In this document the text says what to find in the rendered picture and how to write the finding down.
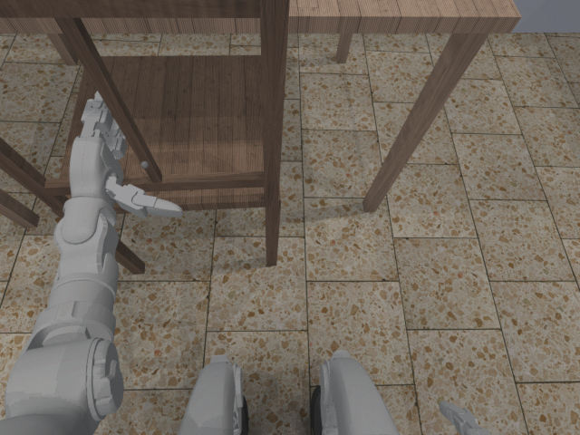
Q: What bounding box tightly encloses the robot thigh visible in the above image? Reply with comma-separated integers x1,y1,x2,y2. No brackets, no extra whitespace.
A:
320,358,401,435
178,362,244,435

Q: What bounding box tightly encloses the right robot thigh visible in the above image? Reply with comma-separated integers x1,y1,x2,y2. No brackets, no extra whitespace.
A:
320,358,401,435

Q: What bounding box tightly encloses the left robot upper arm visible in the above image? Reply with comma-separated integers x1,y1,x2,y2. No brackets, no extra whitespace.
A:
0,337,124,435

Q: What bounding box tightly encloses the chair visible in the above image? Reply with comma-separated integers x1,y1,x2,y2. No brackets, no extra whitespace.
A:
0,0,290,275

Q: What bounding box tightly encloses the table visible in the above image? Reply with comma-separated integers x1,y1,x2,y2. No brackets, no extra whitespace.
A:
0,0,522,228

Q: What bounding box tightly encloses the left robot forearm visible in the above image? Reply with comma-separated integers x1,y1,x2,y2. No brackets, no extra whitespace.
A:
5,196,119,419

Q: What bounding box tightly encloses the robot left hand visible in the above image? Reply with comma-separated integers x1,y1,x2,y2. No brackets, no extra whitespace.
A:
69,91,183,218

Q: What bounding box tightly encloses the left robot thigh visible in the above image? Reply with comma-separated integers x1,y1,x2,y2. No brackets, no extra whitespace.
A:
178,362,244,435

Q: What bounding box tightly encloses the robot right hand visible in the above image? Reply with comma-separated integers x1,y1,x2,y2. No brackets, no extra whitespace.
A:
439,401,491,435

